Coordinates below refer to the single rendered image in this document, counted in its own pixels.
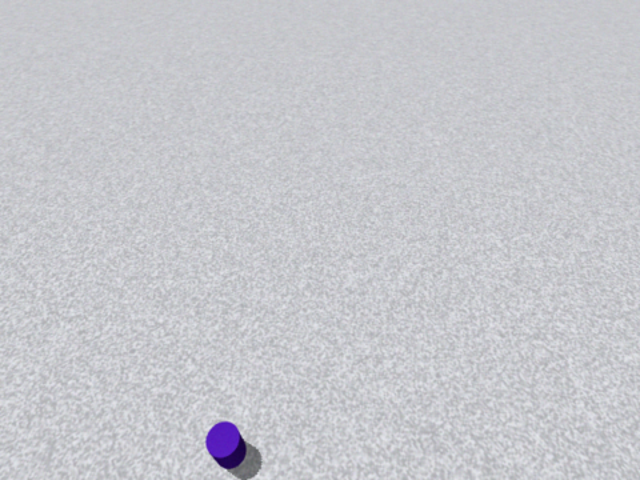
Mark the can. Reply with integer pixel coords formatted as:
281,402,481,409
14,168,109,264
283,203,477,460
206,422,246,469

